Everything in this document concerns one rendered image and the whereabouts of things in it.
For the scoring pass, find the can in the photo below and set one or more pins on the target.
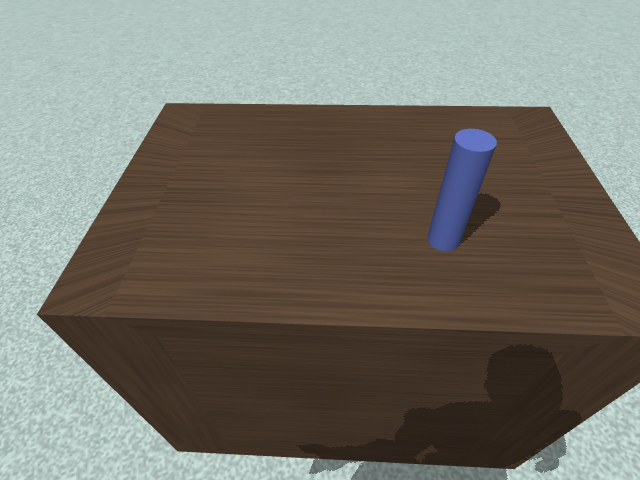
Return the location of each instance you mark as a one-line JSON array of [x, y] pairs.
[[467, 165]]

